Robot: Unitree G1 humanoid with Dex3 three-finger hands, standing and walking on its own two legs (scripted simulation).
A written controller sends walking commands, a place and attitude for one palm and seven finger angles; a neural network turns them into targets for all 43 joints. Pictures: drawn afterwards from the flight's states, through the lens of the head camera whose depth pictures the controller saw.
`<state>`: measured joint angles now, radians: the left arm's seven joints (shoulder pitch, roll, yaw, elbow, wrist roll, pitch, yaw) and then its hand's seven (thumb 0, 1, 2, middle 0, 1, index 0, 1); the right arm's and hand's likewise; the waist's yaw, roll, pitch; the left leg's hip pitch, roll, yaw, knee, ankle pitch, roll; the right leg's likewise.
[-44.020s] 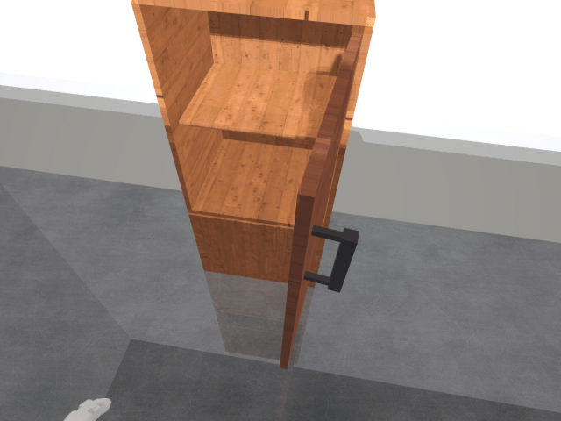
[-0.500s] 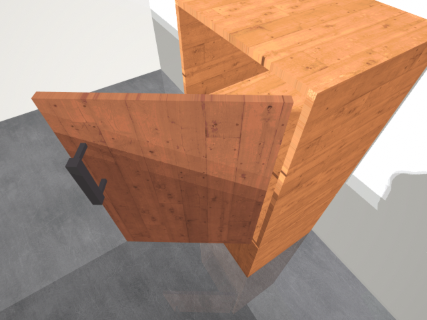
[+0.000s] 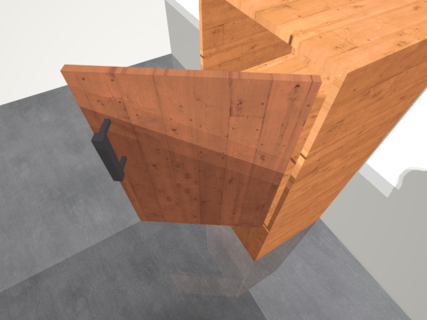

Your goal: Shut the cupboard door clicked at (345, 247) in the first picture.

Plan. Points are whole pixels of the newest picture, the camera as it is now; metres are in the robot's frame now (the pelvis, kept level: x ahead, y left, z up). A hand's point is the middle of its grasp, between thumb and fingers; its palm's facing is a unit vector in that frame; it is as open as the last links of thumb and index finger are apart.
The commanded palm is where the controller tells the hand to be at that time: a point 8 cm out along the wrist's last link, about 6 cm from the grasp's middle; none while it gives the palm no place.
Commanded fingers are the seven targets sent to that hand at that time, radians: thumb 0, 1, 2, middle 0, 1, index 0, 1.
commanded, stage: come to a stop and stand still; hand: left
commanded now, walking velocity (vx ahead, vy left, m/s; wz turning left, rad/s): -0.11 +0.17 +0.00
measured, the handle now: (112, 151) +0.41 +0.25 +0.05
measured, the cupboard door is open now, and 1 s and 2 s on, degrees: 56 56 56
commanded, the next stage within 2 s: look again from close up in 1.00 s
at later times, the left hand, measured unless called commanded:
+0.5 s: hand out of the picture +0.02 +0.23 -0.17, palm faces -0.02 -0.98 -0.18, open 7.4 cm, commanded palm none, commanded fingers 0.00 0.90 0.90 -0.20 -0.30 -0.20 -0.30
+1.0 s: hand out of the picture +0.04 +0.20 -0.18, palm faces -0.03 -0.97 -0.23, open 7.3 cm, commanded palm none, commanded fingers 0.00 0.90 0.90 -0.20 -0.30 -0.20 -0.30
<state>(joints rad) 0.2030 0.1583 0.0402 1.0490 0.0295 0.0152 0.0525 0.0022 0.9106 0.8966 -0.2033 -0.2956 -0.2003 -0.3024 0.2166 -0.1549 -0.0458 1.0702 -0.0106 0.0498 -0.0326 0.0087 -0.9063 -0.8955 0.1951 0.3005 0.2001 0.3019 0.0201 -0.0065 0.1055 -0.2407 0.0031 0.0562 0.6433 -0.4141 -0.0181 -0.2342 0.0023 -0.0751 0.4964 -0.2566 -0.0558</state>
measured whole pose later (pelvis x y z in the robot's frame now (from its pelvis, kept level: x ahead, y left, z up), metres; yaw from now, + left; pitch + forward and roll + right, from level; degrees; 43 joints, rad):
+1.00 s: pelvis +0.00 +0.02 -0.01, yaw -2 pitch +0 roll +1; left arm 0.26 0.17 0.00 1.04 0.02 -0.01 0.04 0.00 0.91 0.90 -0.20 -0.30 -0.20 -0.30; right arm 0.21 -0.17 0.00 1.05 -0.01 -0.01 -0.03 0.01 -0.93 -0.90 0.20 0.30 0.20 0.30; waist -0.01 0.00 0.02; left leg -0.19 0.03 0.03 0.53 -0.33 -0.03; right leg -0.13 0.01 -0.01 0.52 -0.39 -0.03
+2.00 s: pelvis -0.07 +0.03 -0.04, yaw -1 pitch +7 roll +2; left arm 0.26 0.16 0.14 0.19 -0.21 -0.47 -0.12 0.00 0.91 0.90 -0.29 -0.40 -0.29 -0.41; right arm 0.21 -0.22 -0.04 0.72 0.01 -0.30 -0.01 0.02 -0.90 -0.90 0.20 0.30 0.20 0.30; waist -0.04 -0.01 -0.10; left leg -0.60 0.01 0.03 0.83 -0.35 -0.02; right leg -0.57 -0.03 -0.04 0.89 -0.44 -0.03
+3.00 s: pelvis -0.06 +0.06 -0.06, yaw +0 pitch +8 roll -2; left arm 0.38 0.24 0.17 -0.20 -0.28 -0.26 -0.17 0.01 0.90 0.90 -1.20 -1.38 -1.19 -1.39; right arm 0.23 -0.22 0.04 0.48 0.04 -0.20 -0.05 0.02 -0.90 -0.90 0.20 0.30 0.20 0.30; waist 0.04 0.04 -0.10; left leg -0.69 0.01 -0.02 0.99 -0.44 0.02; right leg -0.59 0.00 -0.06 0.94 -0.49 0.00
